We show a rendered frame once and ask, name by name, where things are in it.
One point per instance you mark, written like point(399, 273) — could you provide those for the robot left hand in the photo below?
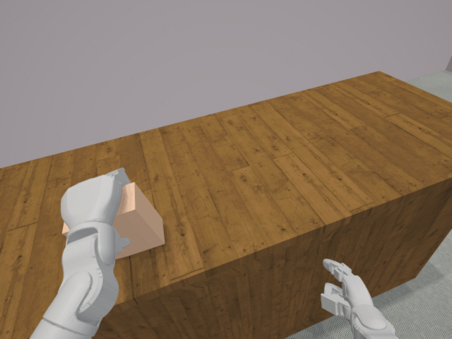
point(96, 200)

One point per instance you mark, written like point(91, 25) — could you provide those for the table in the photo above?
point(252, 200)

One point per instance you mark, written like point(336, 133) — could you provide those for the robot left forearm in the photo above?
point(89, 288)

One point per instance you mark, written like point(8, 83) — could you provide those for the robot right forearm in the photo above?
point(367, 322)

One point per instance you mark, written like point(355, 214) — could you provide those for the robot right hand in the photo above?
point(354, 292)

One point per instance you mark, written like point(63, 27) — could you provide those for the sponge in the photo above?
point(137, 220)

